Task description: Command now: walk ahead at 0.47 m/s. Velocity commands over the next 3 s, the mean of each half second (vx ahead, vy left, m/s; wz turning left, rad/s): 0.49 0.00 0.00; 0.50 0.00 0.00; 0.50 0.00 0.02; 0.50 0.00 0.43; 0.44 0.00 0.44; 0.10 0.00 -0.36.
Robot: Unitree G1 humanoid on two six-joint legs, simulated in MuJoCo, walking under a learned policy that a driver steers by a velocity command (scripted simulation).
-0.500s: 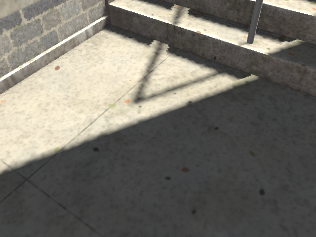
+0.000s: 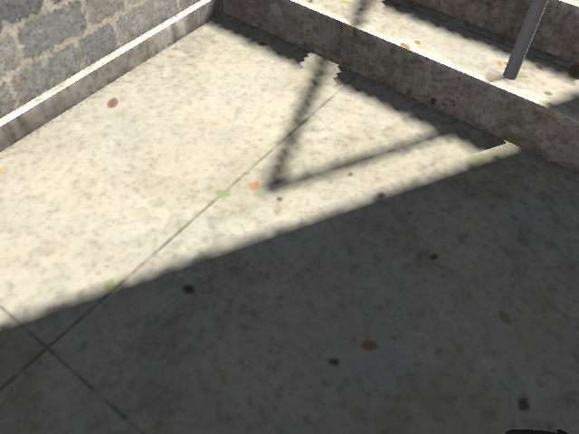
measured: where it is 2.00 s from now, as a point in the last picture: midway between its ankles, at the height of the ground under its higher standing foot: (296, 218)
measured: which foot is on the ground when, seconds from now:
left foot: down 0.00-0.50, up 0.52-1.00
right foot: up 0.00-0.46, down 0.48-1.00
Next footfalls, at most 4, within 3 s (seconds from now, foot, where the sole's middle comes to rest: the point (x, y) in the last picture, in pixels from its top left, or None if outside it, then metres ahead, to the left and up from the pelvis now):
0.48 right None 0.43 -0.13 -0.76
1.02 left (260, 328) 0.72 0.11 -0.76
1.56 right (351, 237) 1.01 -0.12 -0.76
2.08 left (246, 178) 1.22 0.19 -0.76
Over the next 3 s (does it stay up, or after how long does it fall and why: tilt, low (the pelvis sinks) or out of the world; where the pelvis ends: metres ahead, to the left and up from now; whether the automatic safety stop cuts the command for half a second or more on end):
stays up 1.41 0.18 0.01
